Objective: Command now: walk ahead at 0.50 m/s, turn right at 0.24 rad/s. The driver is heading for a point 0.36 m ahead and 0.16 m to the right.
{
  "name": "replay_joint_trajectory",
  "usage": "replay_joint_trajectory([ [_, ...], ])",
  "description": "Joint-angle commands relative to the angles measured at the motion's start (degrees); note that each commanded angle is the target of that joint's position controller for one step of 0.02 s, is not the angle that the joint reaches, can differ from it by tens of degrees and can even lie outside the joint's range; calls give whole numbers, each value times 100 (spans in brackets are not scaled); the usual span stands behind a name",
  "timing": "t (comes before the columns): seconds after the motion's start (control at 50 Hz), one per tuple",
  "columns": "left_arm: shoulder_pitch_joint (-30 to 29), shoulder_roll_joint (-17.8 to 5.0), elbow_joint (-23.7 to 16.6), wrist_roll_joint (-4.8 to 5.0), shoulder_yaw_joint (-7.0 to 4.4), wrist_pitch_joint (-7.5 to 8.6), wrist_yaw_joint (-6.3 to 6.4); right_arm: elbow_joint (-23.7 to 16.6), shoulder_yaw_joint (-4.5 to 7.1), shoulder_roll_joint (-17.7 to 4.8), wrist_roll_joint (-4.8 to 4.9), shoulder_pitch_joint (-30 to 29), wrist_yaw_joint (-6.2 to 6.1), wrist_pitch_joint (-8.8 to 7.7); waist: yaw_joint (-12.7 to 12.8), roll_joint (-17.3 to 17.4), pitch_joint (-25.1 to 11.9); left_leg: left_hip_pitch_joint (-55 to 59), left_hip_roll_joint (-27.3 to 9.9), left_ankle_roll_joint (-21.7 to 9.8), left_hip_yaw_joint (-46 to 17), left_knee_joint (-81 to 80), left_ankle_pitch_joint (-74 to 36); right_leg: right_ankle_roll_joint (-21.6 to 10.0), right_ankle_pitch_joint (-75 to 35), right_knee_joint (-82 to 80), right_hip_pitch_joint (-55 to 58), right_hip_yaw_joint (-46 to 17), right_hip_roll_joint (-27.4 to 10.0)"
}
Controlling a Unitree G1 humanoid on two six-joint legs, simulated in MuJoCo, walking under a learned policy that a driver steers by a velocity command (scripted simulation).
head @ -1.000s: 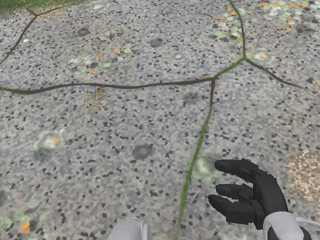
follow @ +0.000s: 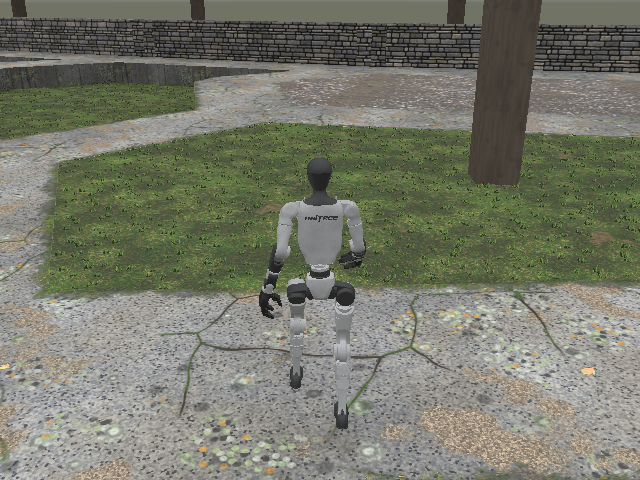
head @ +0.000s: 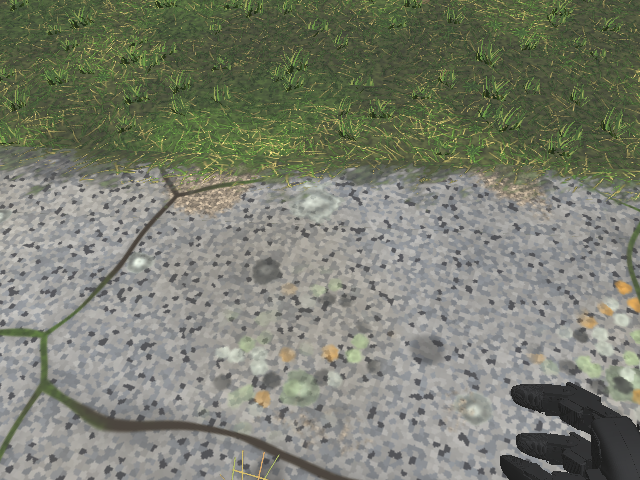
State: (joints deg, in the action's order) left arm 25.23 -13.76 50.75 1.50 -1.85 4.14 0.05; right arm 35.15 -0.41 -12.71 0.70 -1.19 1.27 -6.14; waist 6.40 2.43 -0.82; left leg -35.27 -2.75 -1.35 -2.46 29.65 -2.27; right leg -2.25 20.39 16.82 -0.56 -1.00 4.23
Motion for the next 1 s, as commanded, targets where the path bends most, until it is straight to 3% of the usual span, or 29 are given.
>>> replay_joint_trajectory([
  [0.02, -14, -925, -306, -75, -235, -80, 41, -197, 432, -963, -76, 790, -6, -143, -862, -646, -537, 1858, 221, -307, 170, -316, 244, -532, -4004, 1230, -239, -850, -1246],
  [0.04, -274, -770, -548, -172, -171, -38, 39, -34, 555, -1314, -183, 1920, -61, -148, -1384, -421, -1389, 3719, -598, -667, -523, 234, -485, -332, -3055, 2701, -1395, -646, -894],
  [0.06, 571, -100, -629, -167, 42, 83, -13, 51, 666, -1722, -211, 2415, -98, -60, -1211, 994, -2365, 6103, -2164, -1636, -2724, 158, -224, 107, 155, 4907, -3740, -156, -187],
  [0.08, 504, -445, -565, -56, -14, 161, -54, 127, 616, -1304, -106, 2763, -113, 20, -1437, 1172, -2872, 6252, -2278, -1789, -3887, -507, 1004, 164, 1260, 5814, -4417, -690, -277],
  [0.1, -94, -814, -713, 70, -168, 137, -31, 166, 557, -1058, -73, 2512, -167, 62, -1451, 729, -1872, 5518, -2057, -1511, -3127, -715, 1520, 234, 829, 6227, -4925, -608, -530],
  [0.14, -835, -787, -974, -27, -212, 37, 35, 187, 453, -740, -93, 1707, -174, 55, -1070, 132, -684, 3588, -1645, -1245, -1948, -1238, 1314, 260, -25, 5875, -4648, -377, -938],
  [0.16, -762, -680, -1021, -38, -236, -47, 47, 226, 429, -621, -146, 1448, -149, 18, -790, 282, -407, 2867, -1493, -1162, -1527, -1513, 1158, 265, -178, 5660, -4237, -434, -1084],
  [0.2, -592, -424, -1049, 15, -218, -212, 58, 303, 457, -576, -139, 1106, -113, -32, -495, 438, -89, 2075, -1366, -1104, -848, -1943, 968, 302, -227, 5389, -3838, -423, -1183],
  [0.24, -774, -381, -1176, -44, -222, -284, 74, 447, 538, -741, -150, 1116, -134, -72, -443, 229, 44, 1931, -1382, -1134, -355, -2093, 450, 351, -620, 5019, -3919, -453, -1233],
  [0.28, -992, -343, -1244, -95, -206, -283, 20, 578, 606, -894, -154, 1206, -181, -69, -473, 87, 14, 2106, -1317, -1093, 110, -2081, 172, 338, -1273, 4411, -3940, -448, -1276],
  [0.38, -1949, -249, -1495, -86, -151, -210, -166, 821, 690, -1154, -65, 1497, -225, 33, -824, -76, 240, 2434, -1176, -840, 850, -1859, -358, 163, -2101, 2615, -3441, -12, -1026],
  [0.44, -2175, -368, -1699, -122, -207, -177, -239, 961, 738, -1331, 54, 1633, -224, 158, -850, 127, 116, 3002, -1323, -683, 864, -1247, -1439, -4, -1659, 2020, -3159, 181, -753],
  [0.48, -1604, -572, -1566, -191, -339, -156, -238, 1000, 751, -1399, 146, 1499, -245, 213, -468, 175, -259, 3161, -1112, -405, 1033, -266, -2172, -215, -1892, 1236, -2172, 446, -368],
  [0.5, -1034, -899, -1390, -211, -483, -154, -182, 1051, 693, -1217, 89, 1712, -248, 210, -268, -32, -574, 2855, -794, -177, 1217, 691, -1954, -348, -2747, 982, -1166, 414, -233],
  [0.52, -397, -1451, -1354, -285, -604, -170, -63, 890, 551, -867, -174, 1804, -243, 168, -111, -908, -1241, 1568, -423, 196, 1388, 2450, 359, -720, -5680, 1451, 420, -931, -1414],
  [0.54, -628, -1644, -1462, -369, -516, -159, -52, 897, 350, -458, -176, 2567, -151, 110, -582, -1930, -2166, 59, 219, 524, 629, 4261, 4290, -1988, -6919, 1361, 1764, -2969, -2894],
  [0.56, -443, -1216, -1454, -275, -434, -199, -109, 1137, 471, -968, 0, 2422, -112, 136, -198, -1086, -2665, 135, 37, 495, -188, 4588, 4151, -1943, -6107, 1102, 1498, -2811, -2676],
  [0.58, -767, -1039, -1405, -218, -377, -200, -130, 995, 491, -1015, 131, 1912, -113, 186, -260, -992, -1909, -331, -138, 434, -73, 4552, 3900, -1712, -5453, 1024, 1038, -2102, -2378],
  [0.6, -1113, -842, -1391, -170, -320, -207, -118, 975, 468, -904, 63, 1604, -195, 244, -368, -601, -1406, -434, -291, 410, -8, 4210, 3523, -1460, -4726, 862, 373, -1759, -2092],
  [0.64, -1710, -643, -1407, -229, -248, -212, -95, 1007, 503, -874, -48, 1581, -316, 442, -769, -696, -891, 442, -430, 431, -33, 3566, 2944, -1239, -4084, 412, -1188, -1244, -1801],
  [0.68, -1952, -623, -1377, -320, -257, -177, -72, 1109, 481, -687, -64, 1822, -385, 551, -965, -841, -902, 1055, -307, 477, 66, 2981, 2641, -1256, -4060, 217, -1747, -902, -1659],
  [0.74, -1984, -553, -1241, -305, -249, -189, 11, 1162, 414, -520, -88, 1657, -411, 572, -905, -872, -963, 1498, -250, 463, 63, 1880, 2177, -1205, -3472, 155, -1834, -710, -1574],
  [0.82, -1984, -427, -1046, -248, -191, -292, 53, 1235, 417, -546, -104, 1485, -356, 626, -871, -904, -688, 2213, -94, 329, 196, 589, 1422, -940, -914, 65, -2120, -807, -1441],
  [0.86, -1740, -194, -872, -245, -109, -293, 36, 1244, 411, -621, -258, 1450, -326, 615, -850, -641, -371, 2624, -230, 134, 19, -195, 911, -435, 286, 226, -2386, -750, -1087],
  [0.88, -1557, -183, -822, -297, -113, -288, 37, 1164, 450, -930, -278, 1372, -342, 603, -628, -154, -140, 2503, -632, -40, -389, -460, 652, -181, 569, 625, -2463, -528, -750],
  [0.9, -1246, -103, -779, -264, -122, -296, 45, 1236, 510, -1075, -191, 1090, -346, 609, -280, 750, -38, 1752, -658, -242, -447, -656, 1933, 10, 148, 697, -1966, -81, -401],
  [0.92, -1489, -268, -731, -291, -146, -324, 83, 1204, 448, -727, -164, 953, -318, 578, -461, 685, 121, 1205, -486, -189, -420, -917, 2798, 110, -297, 906, -1469, -3, -385],
  [0.94, -1614, -352, -737, -258, -190, -354, 111, 1261, 400, -573, -185, 946, -315, 539, -490, 611, 187, 1057, -404, -61, -344, -975, 2937, 85, -510, 973, -1293, -14, -422],
  [1.0, -1565, -287, -591, -266, -207, -411, 148, 1424, 391, -561, -134, 1081, -324, 419, -566, 262, 145, 1445, -242, 102, -136, -690, 2087, -18, -869, 906, -1299, -148, -532],
])
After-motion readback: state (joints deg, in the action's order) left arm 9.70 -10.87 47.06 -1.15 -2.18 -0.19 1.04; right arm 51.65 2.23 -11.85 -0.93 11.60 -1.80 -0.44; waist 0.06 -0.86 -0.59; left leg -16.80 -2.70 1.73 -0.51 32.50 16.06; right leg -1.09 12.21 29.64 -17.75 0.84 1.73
